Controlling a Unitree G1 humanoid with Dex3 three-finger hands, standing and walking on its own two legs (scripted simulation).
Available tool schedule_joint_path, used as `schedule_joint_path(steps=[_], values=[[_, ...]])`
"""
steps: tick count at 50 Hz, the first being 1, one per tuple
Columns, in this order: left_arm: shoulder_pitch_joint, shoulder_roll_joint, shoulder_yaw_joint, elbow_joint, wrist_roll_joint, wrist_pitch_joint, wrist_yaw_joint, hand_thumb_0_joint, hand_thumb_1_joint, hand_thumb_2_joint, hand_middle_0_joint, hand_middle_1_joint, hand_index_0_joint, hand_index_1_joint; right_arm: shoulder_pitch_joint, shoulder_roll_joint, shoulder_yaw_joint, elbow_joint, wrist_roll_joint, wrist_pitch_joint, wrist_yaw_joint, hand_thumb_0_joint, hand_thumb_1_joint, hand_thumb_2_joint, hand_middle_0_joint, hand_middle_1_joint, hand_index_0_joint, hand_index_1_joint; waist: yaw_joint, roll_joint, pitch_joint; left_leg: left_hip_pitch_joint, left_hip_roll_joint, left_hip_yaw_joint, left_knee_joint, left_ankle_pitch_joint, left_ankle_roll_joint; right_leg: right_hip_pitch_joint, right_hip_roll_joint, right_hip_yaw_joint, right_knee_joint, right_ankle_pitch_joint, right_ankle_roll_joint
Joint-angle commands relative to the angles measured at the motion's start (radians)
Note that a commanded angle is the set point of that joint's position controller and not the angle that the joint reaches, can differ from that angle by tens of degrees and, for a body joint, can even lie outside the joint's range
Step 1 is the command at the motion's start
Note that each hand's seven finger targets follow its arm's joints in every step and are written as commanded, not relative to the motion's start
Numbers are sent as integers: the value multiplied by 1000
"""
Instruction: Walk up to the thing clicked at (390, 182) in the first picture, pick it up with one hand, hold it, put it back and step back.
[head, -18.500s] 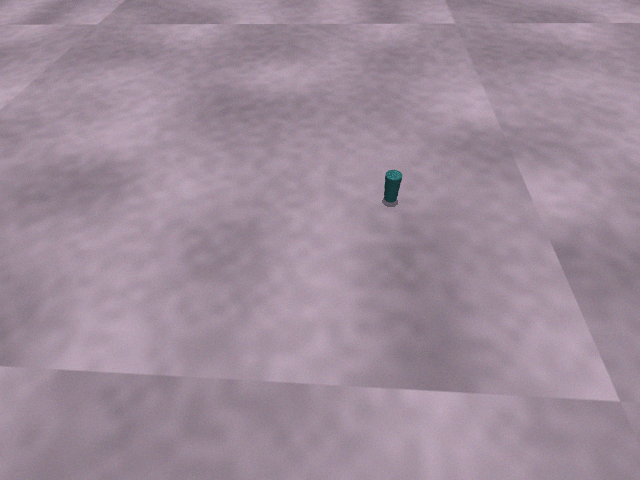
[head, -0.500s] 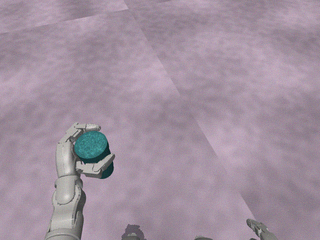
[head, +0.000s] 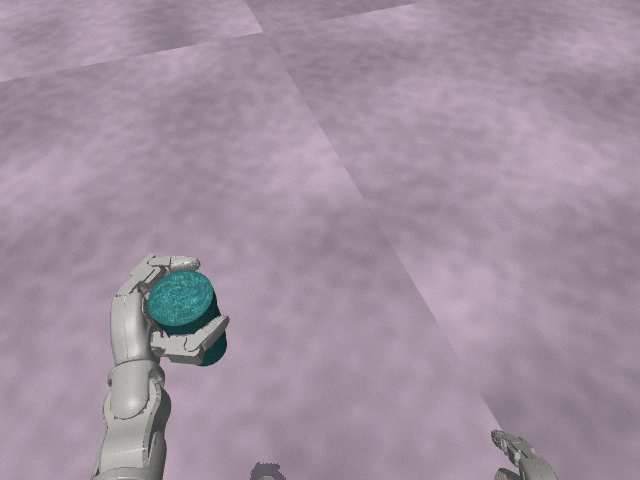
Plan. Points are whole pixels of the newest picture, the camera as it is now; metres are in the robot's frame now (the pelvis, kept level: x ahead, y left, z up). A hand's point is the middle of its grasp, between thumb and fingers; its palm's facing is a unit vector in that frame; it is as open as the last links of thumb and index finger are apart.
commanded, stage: hold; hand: left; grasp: from the side
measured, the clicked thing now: (195, 324) +0.32 +0.18 +0.00
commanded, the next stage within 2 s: crouch in 1.96 s
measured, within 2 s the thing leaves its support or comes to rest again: neither
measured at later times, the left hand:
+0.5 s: hand (186, 311) +0.32 +0.18 +0.04, palm faces +0.19 -0.98 -0.03, open 9.8 cm
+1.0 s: hand (185, 309) +0.32 +0.18 +0.05, palm faces +0.19 -0.98 -0.03, open 9.8 cm
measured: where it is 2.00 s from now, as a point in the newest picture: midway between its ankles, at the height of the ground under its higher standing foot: outside the picture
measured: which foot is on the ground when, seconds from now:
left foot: down 0.00-1.00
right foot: down 0.00-1.00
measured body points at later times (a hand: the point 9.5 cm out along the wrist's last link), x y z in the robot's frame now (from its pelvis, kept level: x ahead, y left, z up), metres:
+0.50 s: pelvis +0.00 +0.00 +0.00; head +0.04 +0.01 +0.45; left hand +0.30 +0.23 +0.05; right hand +0.12 -0.24 -0.11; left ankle +0.01 +0.14 -0.70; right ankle -0.01 -0.13 -0.70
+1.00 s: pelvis -0.01 +0.01 +0.00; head +0.04 +0.01 +0.45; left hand +0.31 +0.23 +0.05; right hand +0.12 -0.24 -0.11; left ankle +0.01 +0.14 -0.70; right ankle -0.01 -0.13 -0.70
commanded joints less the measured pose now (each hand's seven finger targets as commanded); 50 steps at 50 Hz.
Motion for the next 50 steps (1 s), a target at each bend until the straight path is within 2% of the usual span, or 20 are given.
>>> schedule_joint_path(steps=[1, 3, 4, 7, 10, 13, 14, 17, 20, 22, 28, 31, 32, 33, 37, 38, 43, 46, 49, 50], values=[[-304, 133, 48, -295, -16, -109, -4, 0, 194, 1106, -1177, -1283, -1193, -1280, -22, -131, -45, -114, 4, -43, -6, 0, -931, -907, 199, 300, 199, 300, -2, 22, -310, 191, -42, 12, -98, 309, 33, 108, 29, -5, -111, 377, -7], [-304, 125, 31, -285, -7, -108, -5, 0, 211, 1108, -1174, -1284, -1190, -1280, -28, -129, -44, -120, 5, -40, -7, 0, -930, -907, 199, 300, 200, 300, -5, 18, -290, 195, -43, 12, -109, 289, 32, 102, 28, -4, -114, 358, -8], [-343, 166, 56, -348, -2, -115, -2, 0, 215, 1107, -1167, -1270, -1182, -1268, -30, -126, -44, -117, 2, -39, -9, 0, -928, -907, 199, 300, 199, 300, 2, 45, -317, 199, -44, 14, -110, 278, 30, 111, 26, -2, -119, 350, -9], [-306, 114, 33, -278, -14, -110, -3, 0, 232, 1114, -1167, -1275, -1183, -1272, -23, -125, -40, -111, 2, -41, -7, 0, -929, -907, 199, 300, 200, 300, -9, 22, -301, 206, -40, 6, -115, 294, 29, 109, 31, -10, -115, 353, -11], [-356, 149, 67, -274, -12, -111, 4, 0, 207, 1109, -1166, -1275, -1181, -1272, -29, -127, -41, -104, 3, -42, -10, 0, -928, -907, 199, 300, 199, 300, -2, 24, -283, 192, -40, 8, -122, 264, 30, 101, 29, -8, -124, 331, -11], [-304, 118, 46, -218, -11, -110, -1, 0, 208, 1121, -1173, -1288, -1189, -1285, -34, -127, -41, -111, 4, -43, -7, 0, -929, -907, 199, 300, 199, 300, -1, 5, -267, 191, -40, 7, -128, 255, 29, 106, 29, -11, -126, 318, -10], [-331, 153, 66, -274, -9, -119, -3, 0, 216, 1122, -1172, -1288, -1190, -1284, -28, -130, -46, -105, 2, -42, -8, 0, -926, -906, 199, 300, 200, 300, 11, 37, -303, 201, -42, 10, -123, 275, 29, 113, 26, -7, -125, 336, -12], [-287, 120, 33, -255, -9, -119, -13, 0, 238, 1143, -1192, -1311, -1209, -1306, -21, -129, -46, -108, 2, -42, 0, 0, -927, -907, 199, 300, 199, 300, 8, 34, -314, 217, -41, 8, -115, 333, 28, 131, 28, -10, -116, 378, -13], [-314, 134, 45, -220, -9, -113, -15, 0, 233, 1149, -1191, -1307, -1204, -1306, -19, -136, -49, -105, 4, -42, -1, 0, -926, -908, 199, 300, 199, 300, -5, 15, -315, 218, -42, 13, -114, 331, 33, 134, 26, -4, -127, 392, -8], [-367, 136, 40, -293, -12, -121, -13, 0, 227, 1136, -1188, -1301, -1203, -1299, -24, -124, -41, -110, 4, -43, -3, 0, -930, -908, 199, 300, 199, 300, -3, 35, -322, 221, -41, 12, -116, 324, 30, 133, 27, -4, -127, 389, -9], [-355, 149, 69, -232, -9, -122, -4, 0, 233, 1136, -1181, -1292, -1196, -1290, -25, -131, -47, -101, 3, -43, -3, 0, -927, -908, 199, 300, 199, 300, 2, 21, -276, 193, -42, 12, -135, 255, 31, 116, 27, -8, -137, 322, -12], [-301, 109, 32, -185, -1, -120, -9, 0, 235, 1150, -1186, -1305, -1202, -1303, -32, -133, -49, -110, 4, -42, 0, 0, -925, -908, 199, 300, 199, 300, -1, 10, -251, 189, -41, 10, -143, 244, 28, 105, 31, -14, -134, 303, -14], [-354, 146, 57, -269, -3, -133, -7, 0, 259, 1151, -1183, -1302, -1199, -1299, -36, -132, -50, -113, 4, -44, 1, 0, -922, -907, 199, 300, 199, 300, 13, 49, -278, 202, -41, 11, -145, 244, 24, 106, 29, -12, -131, 299, -18], [-346, 147, 62, -238, -4, -134, -6, 0, 252, 1140, -1188, -1299, -1203, -1296, -21, -133, -52, -102, 1, -42, 0, 0, -926, -908, 199, 300, 199, 300, 8, 38, -318, 221, -39, 6, -136, 276, 24, 122, 31, -15, -126, 321, -17], [-354, 108, 27, -243, -11, -132, -6, 0, 256, 1154, -1201, -1315, -1217, -1311, -31, -126, -44, -111, 5, -47, 1, 0, -929, -909, 199, 300, 199, 300, -3, 15, -273, 195, -41, 7, -142, 245, 27, 113, 30, -13, -135, 307, -13], [-366, 148, 63, -236, -9, -132, -3, 0, 208, 1154, -1200, -1319, -1215, -1318, -24, -133, -50, -104, 4, -48, 0, 0, -932, -909, 199, 300, 199, 300, 5, 22, -304, 204, -41, 11, -135, 251, 29, 126, 27, -7, -136, 314, -12], [-369, 98, 17, -244, -8, -133, -4, 0, 259, 1174, -1195, -1322, -1210, -1321, -19, -125, -45, -105, 3, -47, 0, 0, -923, -908, 199, 300, 199, 300, -7, 15, -310, 222, -37, 7, -125, 316, 30, 115, 29, -12, -127, 372, -11], [-347, 141, 50, -208, -4, -131, -8, 0, 235, 1154, -1197, -1313, -1212, -1311, -12, -137, -51, -95, 2, -45, 3, 0, -931, -909, 199, 300, 199, 300, 4, 23, -294, 214, -37, 5, -134, 294, 26, 120, 31, -14, -129, 340, -15], [-379, 106, 14, -238, -1, -130, -4, 0, 239, 1162, -1193, -1311, -1206, -1311, -38, -124, -43, -117, 6, -48, 4, 0, -927, -909, 199, 300, 199, 300, 4, 32, -273, 204, -40, 9, -146, 248, 24, 106, 31, -13, -140, 300, -18], [-356, 132, 54, -208, -4, -131, 2, 0, 224, 1161, -1195, -1313, -1208, -1313, -29, -132, -49, -107, 4, -47, 4, 0, -928, -909, 199, 300, 199, 300, 3, 17, -268, 199, -40, 6, -147, 237, 26, 110, 31, -15, -140, 291, -15]])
